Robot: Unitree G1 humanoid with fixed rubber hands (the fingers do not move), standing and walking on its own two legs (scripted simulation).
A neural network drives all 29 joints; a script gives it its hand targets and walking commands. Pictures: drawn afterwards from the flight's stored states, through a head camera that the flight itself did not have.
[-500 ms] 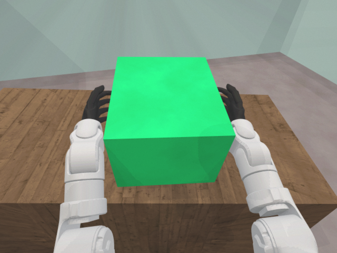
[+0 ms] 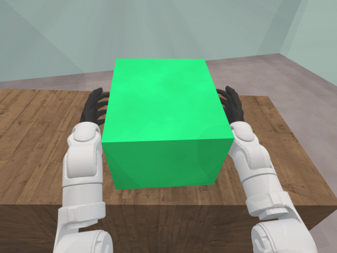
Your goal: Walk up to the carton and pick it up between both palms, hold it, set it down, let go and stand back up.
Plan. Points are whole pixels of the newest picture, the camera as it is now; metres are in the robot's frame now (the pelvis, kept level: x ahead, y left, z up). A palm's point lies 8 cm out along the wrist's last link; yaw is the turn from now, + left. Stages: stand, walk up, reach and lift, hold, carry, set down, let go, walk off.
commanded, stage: hold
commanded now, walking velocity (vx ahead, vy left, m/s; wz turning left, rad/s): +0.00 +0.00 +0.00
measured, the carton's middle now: (163, 119) +0.39 +0.01 +0.15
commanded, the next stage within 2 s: set down in 1.00 s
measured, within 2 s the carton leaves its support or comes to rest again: neither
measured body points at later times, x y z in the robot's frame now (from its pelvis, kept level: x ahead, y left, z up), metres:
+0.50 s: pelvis +0.00 +0.00 +0.00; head -0.04 +0.02 +0.45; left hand +0.37 +0.17 +0.18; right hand +0.37 -0.16 +0.18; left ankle +0.02 +0.13 -0.75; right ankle +0.00 -0.12 -0.75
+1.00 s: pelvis +0.00 +0.00 +0.00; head -0.04 +0.02 +0.45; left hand +0.37 +0.17 +0.18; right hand +0.37 -0.15 +0.18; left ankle +0.02 +0.13 -0.75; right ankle +0.00 -0.12 -0.75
